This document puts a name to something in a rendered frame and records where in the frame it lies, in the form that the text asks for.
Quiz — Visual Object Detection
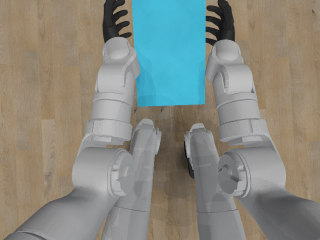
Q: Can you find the right robot thigh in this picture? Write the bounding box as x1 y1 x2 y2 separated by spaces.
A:
184 128 247 240

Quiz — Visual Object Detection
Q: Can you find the robot left upper arm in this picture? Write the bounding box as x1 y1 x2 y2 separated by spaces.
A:
4 147 136 240

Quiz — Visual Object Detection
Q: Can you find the robot right hand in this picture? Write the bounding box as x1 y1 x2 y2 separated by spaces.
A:
205 0 235 46

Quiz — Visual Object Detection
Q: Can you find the left robot forearm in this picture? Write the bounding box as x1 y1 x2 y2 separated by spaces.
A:
72 37 141 183

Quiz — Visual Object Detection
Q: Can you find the robot right upper arm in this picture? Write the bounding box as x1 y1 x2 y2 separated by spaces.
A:
217 146 320 240

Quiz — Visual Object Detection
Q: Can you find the left robot shin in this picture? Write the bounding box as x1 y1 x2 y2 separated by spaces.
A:
131 118 154 142

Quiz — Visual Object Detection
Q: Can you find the carton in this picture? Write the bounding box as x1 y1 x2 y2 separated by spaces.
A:
132 0 206 107

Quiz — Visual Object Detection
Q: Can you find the right robot forearm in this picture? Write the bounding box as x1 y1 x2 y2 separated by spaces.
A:
205 39 286 174

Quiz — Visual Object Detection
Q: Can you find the robot left hand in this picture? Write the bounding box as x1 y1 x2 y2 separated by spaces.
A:
102 0 132 43

